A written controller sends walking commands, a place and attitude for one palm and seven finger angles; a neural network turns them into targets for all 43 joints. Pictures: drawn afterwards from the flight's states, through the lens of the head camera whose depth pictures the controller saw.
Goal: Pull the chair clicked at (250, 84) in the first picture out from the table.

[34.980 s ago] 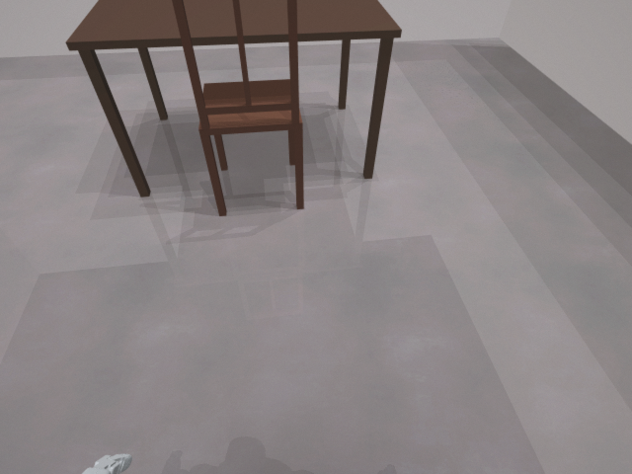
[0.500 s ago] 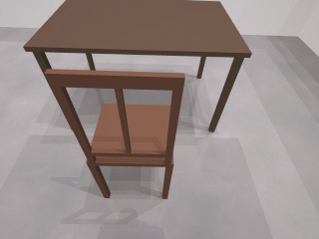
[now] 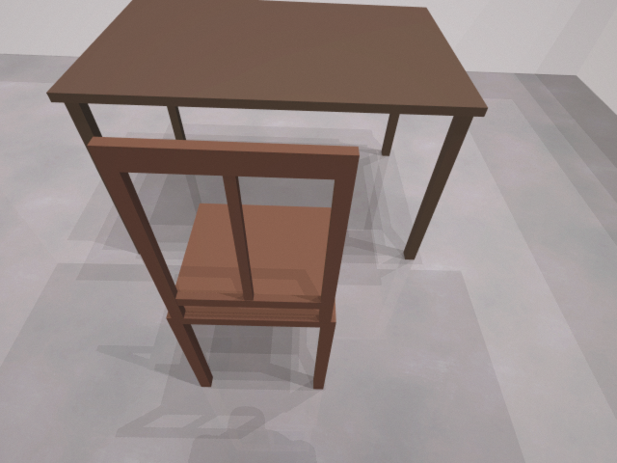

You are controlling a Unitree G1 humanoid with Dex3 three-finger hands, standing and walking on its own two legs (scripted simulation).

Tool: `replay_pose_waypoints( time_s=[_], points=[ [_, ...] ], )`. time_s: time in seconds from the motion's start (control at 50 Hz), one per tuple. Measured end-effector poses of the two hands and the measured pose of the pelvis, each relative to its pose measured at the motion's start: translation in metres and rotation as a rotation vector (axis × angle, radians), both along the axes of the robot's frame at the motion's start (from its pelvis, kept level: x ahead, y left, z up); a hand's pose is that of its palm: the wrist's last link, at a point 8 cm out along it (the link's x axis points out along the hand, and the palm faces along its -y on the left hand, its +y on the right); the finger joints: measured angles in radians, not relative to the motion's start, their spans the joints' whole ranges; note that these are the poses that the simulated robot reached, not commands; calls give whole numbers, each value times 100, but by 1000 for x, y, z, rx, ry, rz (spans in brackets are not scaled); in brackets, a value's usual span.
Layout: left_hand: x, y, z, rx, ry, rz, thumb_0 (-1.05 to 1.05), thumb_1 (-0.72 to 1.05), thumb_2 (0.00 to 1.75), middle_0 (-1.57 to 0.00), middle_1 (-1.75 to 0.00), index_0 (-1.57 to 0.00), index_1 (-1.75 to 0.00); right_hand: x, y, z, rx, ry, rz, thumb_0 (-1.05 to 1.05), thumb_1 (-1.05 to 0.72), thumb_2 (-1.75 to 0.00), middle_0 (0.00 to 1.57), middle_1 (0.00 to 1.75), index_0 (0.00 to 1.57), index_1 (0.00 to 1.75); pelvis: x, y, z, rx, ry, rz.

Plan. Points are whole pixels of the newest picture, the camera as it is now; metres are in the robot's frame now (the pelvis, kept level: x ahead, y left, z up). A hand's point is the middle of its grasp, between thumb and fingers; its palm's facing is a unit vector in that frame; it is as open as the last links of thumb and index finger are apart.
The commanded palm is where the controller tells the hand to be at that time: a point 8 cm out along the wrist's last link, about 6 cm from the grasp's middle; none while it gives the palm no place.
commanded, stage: look again from close up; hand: left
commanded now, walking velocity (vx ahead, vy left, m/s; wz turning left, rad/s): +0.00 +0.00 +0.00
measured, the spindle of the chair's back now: (241, 246) +0.48 +0.16 -0.06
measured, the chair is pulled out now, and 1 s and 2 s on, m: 0.35 0.35 0.35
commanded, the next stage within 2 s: shuffle to correct the standing spot in 1.60 s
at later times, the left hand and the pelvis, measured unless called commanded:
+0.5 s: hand out of the picture -0.02 +0.16 -0.18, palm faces +0.03 -0.99 -0.16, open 7.4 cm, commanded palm none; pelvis +0.00 +0.00 +0.00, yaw +0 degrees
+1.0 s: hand out of the picture -0.04 +0.15 -0.18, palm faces +0.04 -0.99 -0.16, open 7.4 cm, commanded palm none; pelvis -0.01 -0.01 +0.00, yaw +0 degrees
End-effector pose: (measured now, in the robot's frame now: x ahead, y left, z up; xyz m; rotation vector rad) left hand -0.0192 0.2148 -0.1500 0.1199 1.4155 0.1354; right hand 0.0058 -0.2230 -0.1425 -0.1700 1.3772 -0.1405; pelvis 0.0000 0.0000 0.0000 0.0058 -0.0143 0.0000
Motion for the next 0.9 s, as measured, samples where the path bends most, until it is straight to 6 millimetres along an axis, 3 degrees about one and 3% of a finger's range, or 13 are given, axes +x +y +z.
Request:
replay_pose_waypoints(
  time_s=[0.9],
  points=[
    [-20, -13, 2, -5, 14, 21, 0, 91, 90, -20, -30, -20, -30, -22, 0, -2, 22, 29, -9, 1, -92, -90, 20, 30, 20, 30, -10, -8, 1, 0, -5, 6]
  ],
)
